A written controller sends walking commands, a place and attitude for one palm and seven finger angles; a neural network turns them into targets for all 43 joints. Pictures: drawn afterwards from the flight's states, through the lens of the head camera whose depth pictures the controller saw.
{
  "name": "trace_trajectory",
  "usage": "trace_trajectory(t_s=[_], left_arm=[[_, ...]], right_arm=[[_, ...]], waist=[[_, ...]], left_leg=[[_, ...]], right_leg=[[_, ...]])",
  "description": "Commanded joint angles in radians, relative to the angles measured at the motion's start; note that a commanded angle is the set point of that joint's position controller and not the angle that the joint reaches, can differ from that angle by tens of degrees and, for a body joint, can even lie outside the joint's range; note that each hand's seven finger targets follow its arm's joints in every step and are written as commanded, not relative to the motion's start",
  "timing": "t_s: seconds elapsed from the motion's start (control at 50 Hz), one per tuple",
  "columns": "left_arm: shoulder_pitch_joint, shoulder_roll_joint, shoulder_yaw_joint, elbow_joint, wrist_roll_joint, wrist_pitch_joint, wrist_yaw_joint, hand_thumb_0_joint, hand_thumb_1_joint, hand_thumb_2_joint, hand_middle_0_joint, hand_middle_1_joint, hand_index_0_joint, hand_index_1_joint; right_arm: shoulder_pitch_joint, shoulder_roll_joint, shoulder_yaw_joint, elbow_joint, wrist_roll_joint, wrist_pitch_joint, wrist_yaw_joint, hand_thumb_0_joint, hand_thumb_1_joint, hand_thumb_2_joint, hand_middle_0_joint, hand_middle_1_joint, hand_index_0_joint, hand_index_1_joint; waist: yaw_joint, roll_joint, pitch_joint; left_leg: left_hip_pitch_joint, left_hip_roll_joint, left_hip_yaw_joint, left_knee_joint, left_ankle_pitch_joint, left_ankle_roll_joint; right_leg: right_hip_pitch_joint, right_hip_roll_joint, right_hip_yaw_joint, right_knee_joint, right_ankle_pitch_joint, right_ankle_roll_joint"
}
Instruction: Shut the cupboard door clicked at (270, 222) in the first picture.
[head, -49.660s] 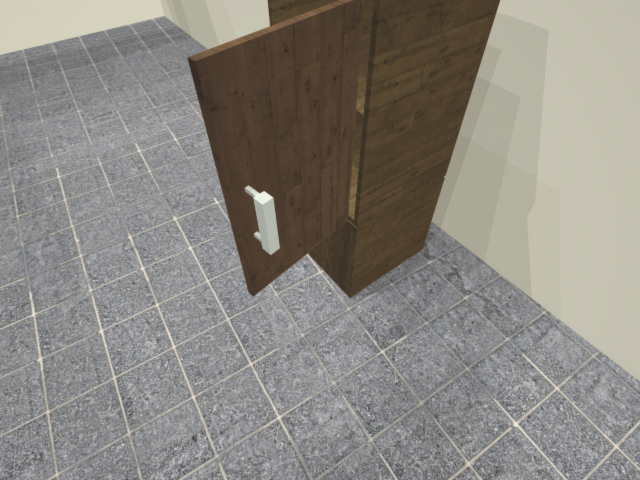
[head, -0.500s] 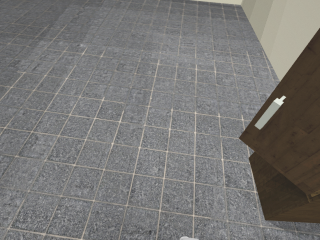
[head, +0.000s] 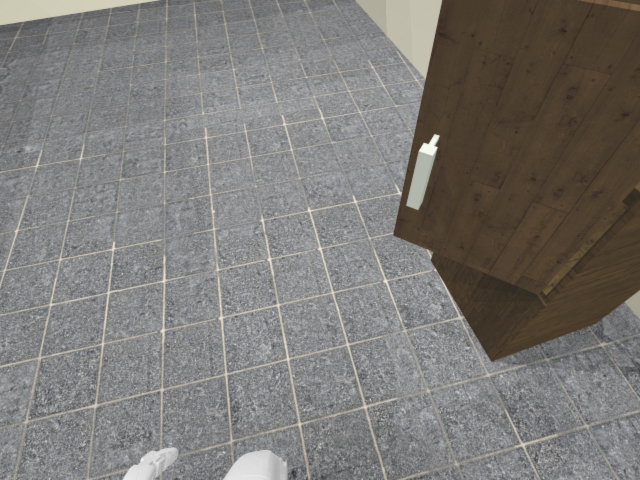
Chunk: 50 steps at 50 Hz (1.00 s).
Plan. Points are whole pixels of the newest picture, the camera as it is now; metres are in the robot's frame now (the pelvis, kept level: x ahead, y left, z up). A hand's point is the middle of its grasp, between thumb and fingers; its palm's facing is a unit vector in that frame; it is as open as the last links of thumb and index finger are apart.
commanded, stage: turn to face it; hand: left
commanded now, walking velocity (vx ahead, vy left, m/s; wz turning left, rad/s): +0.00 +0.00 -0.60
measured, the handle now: (424, 172) +0.66 -0.18 -0.07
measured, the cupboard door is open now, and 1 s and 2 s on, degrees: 42 42 42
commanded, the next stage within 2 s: take the last steps up to it in 0.70 s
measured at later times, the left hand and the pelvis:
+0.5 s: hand (186, 459) +0.16 +0.21 -0.15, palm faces -0.27 -0.93 -0.23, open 7.4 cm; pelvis +0.01 +0.03 +0.01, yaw -17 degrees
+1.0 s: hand (211, 455) +0.17 +0.18 -0.17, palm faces -0.43 -0.89 -0.16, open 7.4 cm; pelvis +0.03 +0.03 +0.01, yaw -26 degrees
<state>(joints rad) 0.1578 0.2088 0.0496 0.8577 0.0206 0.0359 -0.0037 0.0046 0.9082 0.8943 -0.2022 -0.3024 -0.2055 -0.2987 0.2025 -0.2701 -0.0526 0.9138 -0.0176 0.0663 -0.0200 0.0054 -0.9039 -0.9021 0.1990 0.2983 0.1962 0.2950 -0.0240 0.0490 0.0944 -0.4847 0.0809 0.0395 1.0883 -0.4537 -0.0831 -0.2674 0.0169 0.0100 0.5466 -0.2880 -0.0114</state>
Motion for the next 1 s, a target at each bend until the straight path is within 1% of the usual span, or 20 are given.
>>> trace_trajectory(t_s=[0.0,0.12,0.14,0.16,0.18,0.28,0.42,0.48,0.52,0.54,0.58,0.64,0.72,0.78,0.8,0.82,0.84,0.86,0.92,0.98], left_arm=[[0.012,0.228,0.067,-0.070,0.006,-0.012,0.013,0.000,0.900,0.900,-0.200,-0.300,-0.200,-0.300],[-0.024,0.218,0.075,-0.065,0.000,0.001,0.006,0.000,0.900,0.900,-0.200,-0.300,-0.200,-0.300],[-0.003,0.165,0.065,-0.079,-0.010,0.008,0.003,0.000,0.900,0.900,-0.200,-0.300,-0.200,-0.300],[0.036,0.111,0.054,-0.094,-0.017,0.011,-0.007,0.000,0.900,0.900,-0.200,-0.300,-0.200,-0.300],[-0.007,0.140,0.055,-0.103,-0.003,0.008,-0.012,0.000,0.900,0.900,-0.200,-0.300,-0.200,-0.300],[0.010,0.108,0.058,-0.055,-0.002,0.023,-0.035,0.000,0.900,0.900,-0.200,-0.300,-0.200,-0.300],[-0.021,0.082,0.042,-0.059,0.000,0.017,-0.032,0.000,0.900,0.900,-0.200,-0.300,-0.200,-0.300],[0.079,0.111,0.049,-0.024,0.001,0.005,-0.024,0.000,0.900,0.900,-0.200,-0.300,-0.200,-0.300],[0.140,0.267,0.075,-0.005,0.015,-0.017,0.000,0.000,0.900,0.900,-0.200,-0.300,-0.200,-0.300],[0.180,0.291,0.068,0.002,0.002,-0.016,0.005,0.000,0.900,0.900,-0.200,-0.300,-0.200,-0.300],[0.088,0.225,0.065,0.000,0.005,-0.018,0.022,0.000,0.900,0.900,-0.200,-0.300,-0.200,-0.300],[0.014,0.182,0.050,-0.020,0.006,-0.019,0.024,0.000,0.900,0.900,-0.200,-0.300,-0.200,-0.300],[0.026,0.192,0.056,0.000,0.014,-0.014,0.021,0.000,0.900,0.900,-0.200,-0.300,-0.200,-0.300],[0.005,0.178,0.056,0.010,0.002,-0.006,0.020,0.000,0.900,0.900,-0.200,-0.300,-0.200,-0.300],[0.023,0.135,0.048,0.012,-0.006,-0.002,0.017,0.000,0.900,0.900,-0.200,-0.300,-0.200,-0.300],[0.062,0.077,0.036,0.005,-0.010,0.003,0.008,0.000,0.900,0.900,-0.200,-0.300,-0.200,-0.300],[0.049,0.069,0.032,-0.016,-0.008,0.001,0.001,0.000,0.900,0.900,-0.200,-0.300,-0.200,-0.300],[-0.009,0.091,0.041,-0.021,0.010,0.006,-0.006,0.000,0.900,0.900,-0.200,-0.300,-0.200,-0.300],[0.002,0.082,0.045,0.014,0.011,-0.008,-0.032,0.000,0.900,0.900,-0.200,-0.300,-0.200,-0.300],[-0.003,0.053,0.035,0.030,0.007,-0.011,-0.038,0.000,0.900,0.900,-0.200,-0.300,-0.200,-0.300]], right_arm=[[-0.005,-0.050,-0.017,-0.099,0.003,-0.029,0.001,0.000,-0.900,-0.900,0.200,0.300,0.200,0.300],[0.093,-0.058,-0.015,-0.086,0.013,-0.060,-0.007,0.000,-0.900,-0.900,0.200,0.300,0.200,0.300],[0.126,-0.122,-0.024,-0.079,0.003,-0.073,-0.012,0.000,-0.900,-0.900,0.200,0.300,0.200,0.300],[0.139,-0.226,-0.042,-0.089,-0.012,-0.076,-0.016,0.000,-0.900,-0.900,0.200,0.300,0.200,0.300],[0.156,-0.234,-0.041,-0.092,-0.017,-0.075,-0.021,0.000,-0.900,-0.900,0.200,0.300,0.200,0.300],[0.026,-0.140,-0.016,-0.107,-0.019,-0.074,-0.027,0.000,-0.900,-0.900,0.200,0.300,0.200,0.300],[0.081,-0.155,-0.032,-0.051,-0.017,-0.061,-0.013,0.000,-0.900,-0.900,0.200,0.300,0.200,0.300],[0.053,-0.157,-0.039,-0.046,-0.006,-0.056,-0.007,0.000,-0.900,-0.900,0.200,0.300,0.200,0.300],[0.020,-0.033,-0.014,-0.096,0.004,-0.053,0.006,0.000,-0.900,-0.900,0.200,0.300,0.200,0.300],[-0.014,-0.047,-0.010,-0.107,0.003,-0.038,0.001,0.000,-0.900,-0.900,0.200,0.300,0.200,0.300],[-0.010,-0.064,-0.016,-0.077,0.003,-0.033,-0.011,0.000,-0.900,-0.900,0.200,0.300,0.200,0.300],[0.045,-0.040,-0.011,-0.033,0.001,-0.035,0.000,0.000,-0.900,-0.900,0.200,0.300,0.200,0.300],[0.035,-0.012,-0.009,-0.035,0.005,-0.036,0.001,0.000,-0.900,-0.900,0.200,0.300,0.200,0.300],[0.128,-0.003,-0.001,0.000,0.003,-0.051,-0.007,0.000,-0.900,-0.900,0.200,0.300,0.200,0.300],[0.162,-0.037,-0.001,0.009,-0.001,-0.065,-0.009,0.000,-0.900,-0.900,0.200,0.300,0.200,0.300],[0.190,-0.122,-0.016,0.011,-0.016,-0.073,-0.011,0.000,-0.900,-0.900,0.200,0.300,0.200,0.300],[0.225,-0.187,-0.025,0.000,-0.028,-0.071,-0.020,0.000,-0.900,-0.900,0.200,0.300,0.200,0.300],[0.238,-0.190,-0.029,0.016,-0.032,-0.077,-0.025,0.000,-0.900,-0.900,0.200,0.300,0.200,0.300],[0.139,-0.106,-0.004,0.002,-0.027,-0.095,-0.025,0.000,-0.900,-0.900,0.200,0.300,0.200,0.300],[0.186,-0.086,-0.002,0.038,-0.024,-0.106,-0.025,0.000,-0.900,-0.900,0.200,0.300,0.200,0.300]], waist=[[0.023,-0.192,-0.121],[-0.024,-0.184,-0.143],[-0.026,-0.003,-0.172],[-0.021,0.270,-0.177],[-0.043,0.221,-0.152],[0.020,0.139,-0.124],[-0.012,0.176,-0.117],[0.041,0.095,-0.149],[0.078,-0.325,-0.129],[0.104,-0.232,-0.141],[0.055,-0.336,-0.115],[0.008,-0.209,-0.132],[0.023,-0.206,-0.079],[-0.018,-0.199,-0.093],[-0.022,-0.091,-0.118],[-0.020,0.157,-0.132],[-0.044,0.231,-0.120],[-0.061,0.215,-0.090],[-0.003,0.105,-0.041],[-0.013,0.103,-0.062]], left_leg=[[-0.002,-0.014,-0.009,-0.117,0.046,-0.008],[0.282,-0.047,-0.008,-0.597,0.218,0.012],[0.390,0.083,-0.143,-0.738,0.238,0.056],[0.445,0.335,-0.392,-0.808,0.295,0.173],[0.364,0.416,-0.447,-0.822,0.337,0.251],[0.335,0.248,-0.089,-0.751,0.536,0.209],[0.307,0.272,-0.037,-0.719,0.480,0.211],[0.234,0.224,0.038,-0.586,0.416,0.137],[-0.107,0.001,0.153,-0.222,-0.135,0.021],[-0.093,-0.002,0.025,-0.075,-0.171,0.029],[-0.173,0.004,-0.048,0.049,-0.080,0.025],[-0.043,0.004,-0.010,-0.034,0.027,0.012],[0.073,-0.030,0.015,-0.266,0.026,0.023],[0.251,-0.045,0.024,-0.552,0.212,0.034],[0.355,0.005,-0.049,-0.694,0.238,0.052],[0.399,0.189,-0.279,-0.774,0.182,0.118],[0.356,0.342,-0.483,-0.881,0.005,0.222],[0.334,0.357,-0.517,-0.923,-0.064,0.240],[0.299,0.254,-0.304,-0.906,0.060,0.209],[0.364,0.224,-0.180,-0.889,0.196,0.207]], right_leg=[[0.061,-0.230,0.254,-0.181,0.383,-0.173],[-0.070,-0.162,0.300,-0.066,0.282,-0.091],[-0.171,-0.059,0.225,0.038,0.108,-0.035],[-0.305,0.062,0.064,0.267,-0.248,0.025],[-0.304,0.027,0.042,0.482,-0.345,0.034],[-0.259,-0.035,-0.012,0.562,-0.187,0.062],[-0.086,-0.017,-0.087,0.208,-0.160,0.033],[0.114,-0.015,-0.087,-0.090,0.081,0.008],[0.278,-0.370,0.352,-0.258,0.374,-0.140],[0.188,-0.424,0.359,-0.239,0.410,-0.216],[0.186,-0.337,0.324,-0.224,0.418,-0.214],[0.114,-0.258,0.162,-0.187,0.441,-0.175],[0.023,-0.254,0.218,-0.207,0.293,-0.177],[-0.043,-0.204,0.207,-0.138,0.192,-0.117],[-0.112,-0.142,0.176,-0.065,0.058,-0.071],[-0.203,-0.016,0.063,0.105,-0.162,-0.015],[-0.260,0.037,-0.015,0.292,-0.311,0.010],[-0.317,0.011,0.030,0.457,-0.294,0.005],[-0.331,-0.043,0.026,0.544,-0.126,0.012],[-0.305,-0.045,-0.005,0.447,-0.076,0.019]])
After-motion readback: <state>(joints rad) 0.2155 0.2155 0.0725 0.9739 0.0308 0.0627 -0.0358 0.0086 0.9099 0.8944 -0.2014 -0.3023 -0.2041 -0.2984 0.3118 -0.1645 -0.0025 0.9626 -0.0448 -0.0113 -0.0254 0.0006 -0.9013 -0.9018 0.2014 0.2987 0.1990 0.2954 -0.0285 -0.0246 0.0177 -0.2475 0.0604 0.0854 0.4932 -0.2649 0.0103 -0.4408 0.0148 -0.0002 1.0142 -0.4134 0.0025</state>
